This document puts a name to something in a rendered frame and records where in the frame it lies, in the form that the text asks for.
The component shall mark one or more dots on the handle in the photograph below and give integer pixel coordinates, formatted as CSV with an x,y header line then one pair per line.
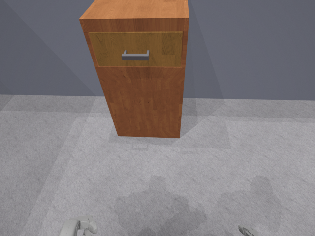
x,y
126,56

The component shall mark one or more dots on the robot right hand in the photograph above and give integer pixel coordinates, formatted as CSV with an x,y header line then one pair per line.
x,y
247,231

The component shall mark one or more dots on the cabinet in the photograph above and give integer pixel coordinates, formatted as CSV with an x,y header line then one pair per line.
x,y
144,101

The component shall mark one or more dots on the robot left hand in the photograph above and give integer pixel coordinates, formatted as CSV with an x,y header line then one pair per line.
x,y
71,226

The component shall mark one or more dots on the drawer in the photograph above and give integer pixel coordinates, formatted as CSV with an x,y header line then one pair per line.
x,y
165,48

